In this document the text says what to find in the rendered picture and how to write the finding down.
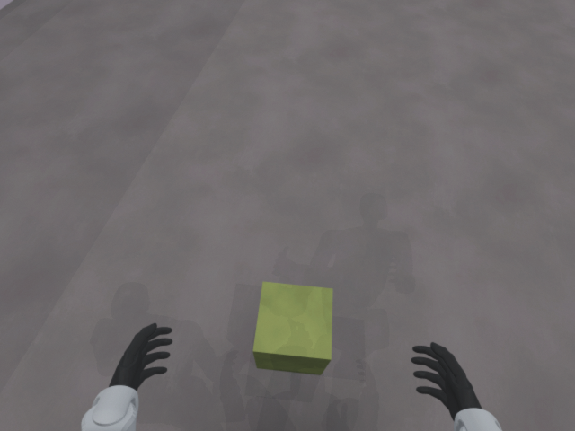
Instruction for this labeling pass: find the carton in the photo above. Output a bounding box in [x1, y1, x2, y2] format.
[253, 282, 333, 375]

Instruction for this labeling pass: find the robot right hand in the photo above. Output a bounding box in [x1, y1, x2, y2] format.
[411, 342, 482, 421]

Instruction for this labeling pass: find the robot left forearm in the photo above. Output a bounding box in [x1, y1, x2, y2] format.
[81, 385, 138, 431]

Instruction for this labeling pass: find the robot left hand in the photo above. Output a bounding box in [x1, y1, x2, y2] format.
[109, 323, 173, 391]

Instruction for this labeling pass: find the robot right forearm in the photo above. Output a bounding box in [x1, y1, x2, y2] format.
[454, 408, 502, 431]

